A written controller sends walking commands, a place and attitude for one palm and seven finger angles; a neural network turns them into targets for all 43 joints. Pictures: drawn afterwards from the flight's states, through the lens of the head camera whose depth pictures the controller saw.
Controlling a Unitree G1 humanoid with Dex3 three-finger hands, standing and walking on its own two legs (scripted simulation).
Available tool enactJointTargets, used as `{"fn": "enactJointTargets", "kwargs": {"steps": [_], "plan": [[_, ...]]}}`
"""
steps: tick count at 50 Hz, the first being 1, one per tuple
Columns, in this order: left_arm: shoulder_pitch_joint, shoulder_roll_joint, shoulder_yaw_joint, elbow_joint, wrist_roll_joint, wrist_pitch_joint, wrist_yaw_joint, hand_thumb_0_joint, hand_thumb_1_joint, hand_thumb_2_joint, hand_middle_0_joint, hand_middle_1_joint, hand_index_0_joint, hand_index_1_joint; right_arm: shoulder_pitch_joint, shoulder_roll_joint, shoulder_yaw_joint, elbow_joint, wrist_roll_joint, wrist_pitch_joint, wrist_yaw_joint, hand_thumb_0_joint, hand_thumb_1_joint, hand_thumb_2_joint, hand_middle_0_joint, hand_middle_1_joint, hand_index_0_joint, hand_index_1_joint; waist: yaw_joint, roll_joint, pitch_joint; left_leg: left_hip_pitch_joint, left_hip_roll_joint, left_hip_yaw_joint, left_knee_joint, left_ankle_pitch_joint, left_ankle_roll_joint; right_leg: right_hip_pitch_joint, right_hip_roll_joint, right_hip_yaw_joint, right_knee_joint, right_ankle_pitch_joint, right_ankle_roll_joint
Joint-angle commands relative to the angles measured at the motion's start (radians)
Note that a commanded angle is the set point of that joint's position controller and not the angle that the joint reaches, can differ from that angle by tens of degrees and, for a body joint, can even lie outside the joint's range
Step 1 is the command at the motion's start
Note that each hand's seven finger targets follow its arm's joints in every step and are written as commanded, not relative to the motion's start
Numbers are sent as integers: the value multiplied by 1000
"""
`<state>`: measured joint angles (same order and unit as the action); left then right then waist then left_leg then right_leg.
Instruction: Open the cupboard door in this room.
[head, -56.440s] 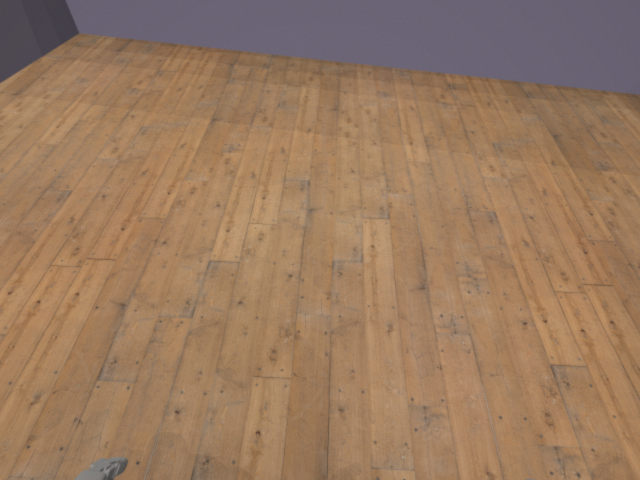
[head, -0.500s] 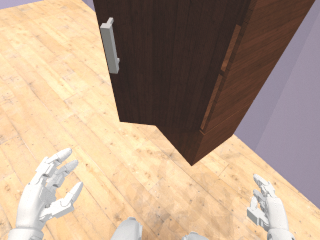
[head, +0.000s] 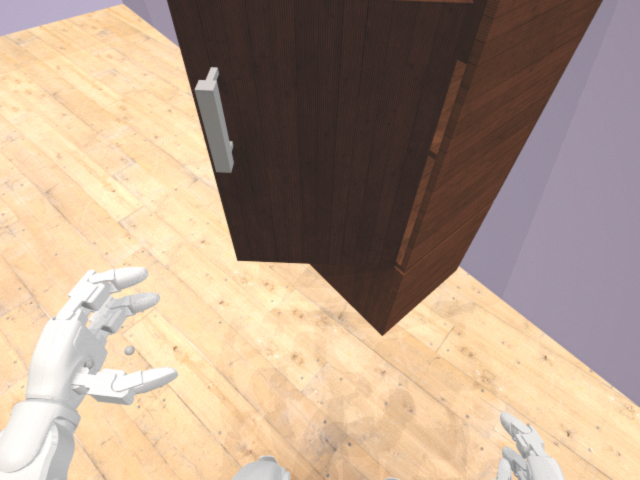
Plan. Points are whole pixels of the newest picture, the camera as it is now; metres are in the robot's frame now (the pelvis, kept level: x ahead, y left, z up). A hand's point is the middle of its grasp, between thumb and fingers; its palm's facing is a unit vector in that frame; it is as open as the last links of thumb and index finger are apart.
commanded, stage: raise the hand with hooked fingers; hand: left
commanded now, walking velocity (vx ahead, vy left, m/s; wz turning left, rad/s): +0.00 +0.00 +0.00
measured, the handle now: (219, 121) +0.59 +0.20 +0.11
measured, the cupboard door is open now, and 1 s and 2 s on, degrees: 47 47 47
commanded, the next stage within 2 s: move the hooked fingers beside the handle in 1.10 s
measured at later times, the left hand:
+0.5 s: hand (80, 288) +0.28 +0.27 +0.12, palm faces +0.05 -1.00 -0.06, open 13.9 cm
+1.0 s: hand (100, 270) +0.30 +0.26 +0.12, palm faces +0.05 -1.00 -0.03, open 13.9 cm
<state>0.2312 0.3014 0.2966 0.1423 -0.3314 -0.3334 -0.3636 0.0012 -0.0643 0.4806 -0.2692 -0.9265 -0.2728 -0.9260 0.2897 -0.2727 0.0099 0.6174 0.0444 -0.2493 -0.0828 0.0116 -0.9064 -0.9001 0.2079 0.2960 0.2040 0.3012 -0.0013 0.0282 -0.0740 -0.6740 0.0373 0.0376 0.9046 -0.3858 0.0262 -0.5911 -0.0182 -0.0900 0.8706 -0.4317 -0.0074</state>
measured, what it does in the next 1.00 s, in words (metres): stands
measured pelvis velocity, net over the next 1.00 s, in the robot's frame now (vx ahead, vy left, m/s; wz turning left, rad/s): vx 0.01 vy -0.01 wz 0.00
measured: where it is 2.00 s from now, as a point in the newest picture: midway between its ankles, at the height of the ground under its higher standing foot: outside the picture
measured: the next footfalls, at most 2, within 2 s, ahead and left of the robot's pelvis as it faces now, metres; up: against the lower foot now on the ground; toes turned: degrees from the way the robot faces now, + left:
none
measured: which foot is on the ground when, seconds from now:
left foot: down 0.00-1.00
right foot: down 0.00-1.00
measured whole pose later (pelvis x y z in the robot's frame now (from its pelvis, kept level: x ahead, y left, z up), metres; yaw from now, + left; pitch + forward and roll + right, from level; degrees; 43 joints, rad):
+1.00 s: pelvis +0.01 -0.01 +0.03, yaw +0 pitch +4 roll -1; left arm -0.08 0.41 0.44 0.41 -0.34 -0.18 -0.48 -0.01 -0.50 0.30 -0.30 -1.20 -0.30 -1.20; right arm 0.28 -0.29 0.04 0.61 0.06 -0.21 -0.11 0.01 -0.91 -0.90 0.21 0.30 0.20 0.30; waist 0.01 0.03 -0.04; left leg -0.46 0.04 0.04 0.69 -0.31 0.01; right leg -0.38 0.00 -0.08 0.67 -0.36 -0.02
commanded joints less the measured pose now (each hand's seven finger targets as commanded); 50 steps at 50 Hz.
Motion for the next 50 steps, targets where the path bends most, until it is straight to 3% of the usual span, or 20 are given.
{"fn": "enactJointTargets", "kwargs": {"steps": [1, 6, 8, 10, 11, 16, 19, 22, 23, 25, 27, 28, 30, 34, 38, 41, 44, 47, 49, 50], "plan": [[-155, 209, 116, -220, -27, -53, 8, 0, -290, 390, -285, -1065, -285, -1065, -72, -126, -45, -162, 1, -60, -12, 0, -900, -900, 200, 300, 200, 300, 8, 59, -205, 245, -22, -78, -188, 167, -5, 60, 35, 17, -153, 153, -10], [-210, 221, 116, -195, -25, -10, -5, 0, -407, 340, -293, -1140, -293, -1140, -78, -128, -37, -167, 5, -50, -11, 0, -900, -900, 200, 300, 200, 300, 10, 86, -181, 285, -20, -83, -222, 187, -11, 85, 39, 10, -178, 184, -14], [-234, 244, 136, -146, -29, 18, -16, 0, -453, 320, -297, -1170, -297, -1170, -76, -135, -34, -168, 5, -42, -14, 0, -900, -900, 200, 300, 200, 300, 10, 50, -155, 280, -20, -89, -234, 179, -10, 98, 45, 9, -193, 182, -16], [-289, 241, 124, -138, -27, 37, -30, 0, -500, 300, -300, -1200, -300, -1200, -80, -134, -32, -170, 10, -36, -19, 0, -900, -900, 200, 300, 200, 300, 4, 56, -159, 302, -19, -88, -248, 172, -11, 99, 44, 8, -205, 178, -15], [-310, 253, 130, -148, -24, 42, -33, 0, -500, 300, -300, -1200, -300, -1200, -83, -133, -31, -170, 10, -37, -20, 0, -900, -900, 200, 300, 200, 300, 8, 87, -176, 323, -21, -88, -250, 189, -11, 108, 42, 11, -209, 191, -16], [-382, 285, 154, -100, -27, 70, -56, 0, -500, 300, -300, -1200, -300, -1200, -83, -136, -22, -170, 10, -30, -23, 0, -900, -900, 200, 300, 200, 300, 6, 51, -171, 348, -20, -92, -270, 207, -11, 135, 46, 9, -233, 213, -17], [-437, 318, 173, -83, -25, 82, -69, 0, -500, 300, -300, -1200, -300, -1200, -87, -134, -16, -168, 9, -27, -25, 0, -900, -900, 200, 300, 200, 300, 10, 88, -173, 376, -22, -92, -283, 227, -13, 153, 44, 13, -246, 229, -22], [-465, 334, 189, -41, -32, 95, -84, 0, -500, 300, -300, -1200, -300, -1200, -89, -136, -15, -163, 12, -26, -32, 0, -900, -900, 200, 300, 200, 300, 7, 54, -170, 379, -23, -88, -293, 215, -8, 161, 43, 15, -266, 227, -18], [-480, 359, 205, -27, -35, 99, -90, 0, -500, 300, -300, -1200, -300, -1200, -87, -140, -13, -162, 10, -24, -32, 0, -900, -900, 200, 300, 200, 300, 16, 62, -167, 378, -26, -88, -293, 224, -9, 183, 45, 20, -271, 237, -23], [-519, 364, 202, -21, -32, 104, -102, 0, -500, 300, -300, -1200, -300, -1200, -87, -138, -12, -161, 12, -23, -35, 0, -900, -900, 200, 300, 200, 300, 10, 78, -182, 400, -26, -86, -299, 240, -7, 184, 43, 21, -277, 252, -21], [-529, 376, 216, 29, -38, 117, -110, 0, -500, 300, -300, -1200, -300, -1200, -82, -141, -13, -158, 13, -22, -39, 0, -900, -900, 200, 300, 200, 300, 7, 30, -167, 386, -28, -82, -306, 218, -3, 185, 41, 24, -293, 240, -16], [-541, 396, 230, 39, -45, 120, -117, 0, -500, 300, -300, -1200, -300, -1200, -81, -144, -13, -157, 14, -21, -39, 0, -900, -900, 200, 300, 200, 300, 13, 19, -165, 380, -30, -77, -302, 220, -1, 204, 43, 33, -301, 246, -17], [-582, 404, 225, 55, -41, 124, -131, 0, -500, 300, -300, -1200, -300, -1200, -81, -145, -11, -152, 17, -21, -40, 0, -900, -900, 200, 300, 200, 300, 8, 64, -168, 392, -33, -72, -307, 230, -1, 205, 39, 36, -305, 261, -18], [-507, 363, 203, 112, -47, 135, -142, 0, -500, 300, -300, -1200, -300, -1200, -73, -147, -17, -158, 18, -21, -31, 0, -900, -900, 200, 300, 200, 300, 16, 15, -152, 372, -35, -61, -304, 242, 3, 211, 37, 39, -308, 287, -15], [-527, 404, 236, 73, -48, 123, -133, 0, -500, 300, -300, -1200, -300, -1200, -68, -150, -23, -163, 14, -19, -26, 0, -900, -900, 200, 300, 200, 300, 20, 10, -173, 368, -37, -51, -293, 250, 6, 226, 32, 54, -309, 300, -11], [-553, 419, 256, 13, -37, 94, -107, 0, -500, 300, -300, -1200, -300, -1200, -69, -141, -25, -164, 12, -22, -25, 0, -900, -900, 200, 300, 200, 300, 22, 77, -209, 395, -39, -48, -297, 265, 5, 235, 30, 54, -303, 309, -11], [-536, 413, 259, 46, -38, 87, -98, 0, -500, 300, -300, -1200, -300, -1200, -65, -142, -25, -158, 12, -18, -29, 0, -900, -900, 200, 300, 200, 300, 14, 25, -184, 376, -37, -40, -293, 251, 10, 235, 31, 67, -311, 310, -4], [-546, 387, 236, 62, -40, 90, -107, 0, -500, 300, -300, -1200, -300, -1200, -70, -139, -24, -153, 16, -18, -33, 0, -900, -900, 200, 300, 200, 300, 7, 49, -172, 371, -38, -36, -293, 229, 8, 221, 27, 70, -317, 290, -1], [-559, 395, 234, 50, -39, 89, -113, 0, -500, 300, -300, -1200, -300, -1200, -71, -140, -25, -154, 17, -18, -35, 0, -900, -900, 200, 300, 200, 300, 7, 31, -181, 378, -36, -38, -292, 242, 10, 233, 27, 72, -314, 307, -1], [-552, 395, 233, 57, -35, 92, -114, 0, -500, 300, -300, -1200, -300, -1200, -71, -139, -24, -153, 16, -19, -35, 0, -900, -900, 200, 300, 200, 300, 11, 62, -186, 381, -38, -35, -291, 245, 9, 232, 26, 73, -313, 311, -2]]}}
